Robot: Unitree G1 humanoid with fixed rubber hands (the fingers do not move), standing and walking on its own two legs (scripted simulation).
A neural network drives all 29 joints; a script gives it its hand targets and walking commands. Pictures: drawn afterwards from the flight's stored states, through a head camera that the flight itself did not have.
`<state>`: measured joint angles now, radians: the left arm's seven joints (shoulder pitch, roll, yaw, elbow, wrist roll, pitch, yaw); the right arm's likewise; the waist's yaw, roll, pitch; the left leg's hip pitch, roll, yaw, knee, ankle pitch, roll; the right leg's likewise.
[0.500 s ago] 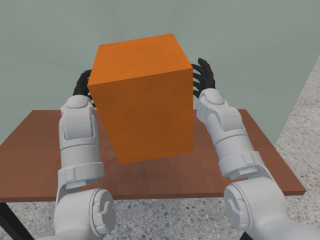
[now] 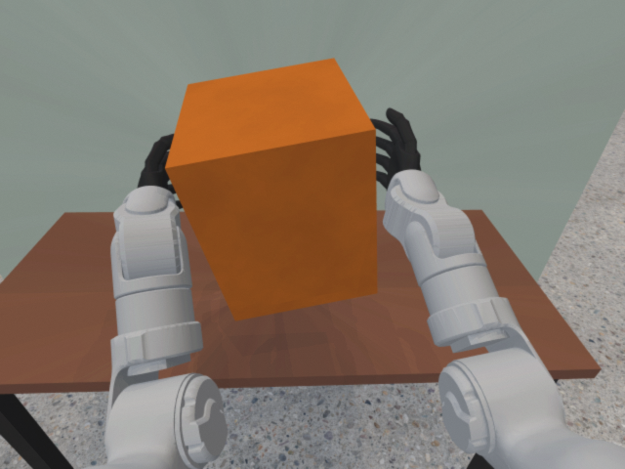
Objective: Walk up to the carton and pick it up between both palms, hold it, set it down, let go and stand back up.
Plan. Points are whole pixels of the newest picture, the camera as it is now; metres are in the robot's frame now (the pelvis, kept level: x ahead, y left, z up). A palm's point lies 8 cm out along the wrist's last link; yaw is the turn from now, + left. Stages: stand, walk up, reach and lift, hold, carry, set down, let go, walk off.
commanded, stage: hold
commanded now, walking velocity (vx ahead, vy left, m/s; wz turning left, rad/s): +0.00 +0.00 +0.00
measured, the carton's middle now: (284, 190) +0.42 +0.00 +0.22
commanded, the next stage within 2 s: none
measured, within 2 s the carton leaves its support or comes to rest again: neither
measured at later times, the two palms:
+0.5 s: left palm (165, 200) +0.37 +0.14 +0.25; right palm (407, 178) +0.35 -0.15 +0.26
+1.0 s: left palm (163, 194) +0.37 +0.14 +0.25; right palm (404, 173) +0.36 -0.14 +0.27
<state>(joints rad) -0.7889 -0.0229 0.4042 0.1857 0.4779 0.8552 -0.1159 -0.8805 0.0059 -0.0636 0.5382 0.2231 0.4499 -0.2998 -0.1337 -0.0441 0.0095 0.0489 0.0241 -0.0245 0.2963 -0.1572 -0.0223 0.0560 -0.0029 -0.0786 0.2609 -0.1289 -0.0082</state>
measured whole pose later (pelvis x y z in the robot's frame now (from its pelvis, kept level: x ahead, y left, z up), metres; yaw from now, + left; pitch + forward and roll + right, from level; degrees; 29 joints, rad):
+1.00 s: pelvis +0.00 +0.00 +0.00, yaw +1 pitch -10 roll +0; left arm -0.82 -0.01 0.41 0.25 0.48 0.84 -0.12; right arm -0.91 0.02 -0.11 0.60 0.18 0.43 -0.29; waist -0.15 -0.05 0.00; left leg 0.04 0.02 -0.03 0.29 -0.15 -0.03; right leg 0.04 0.00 -0.09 0.27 -0.13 -0.01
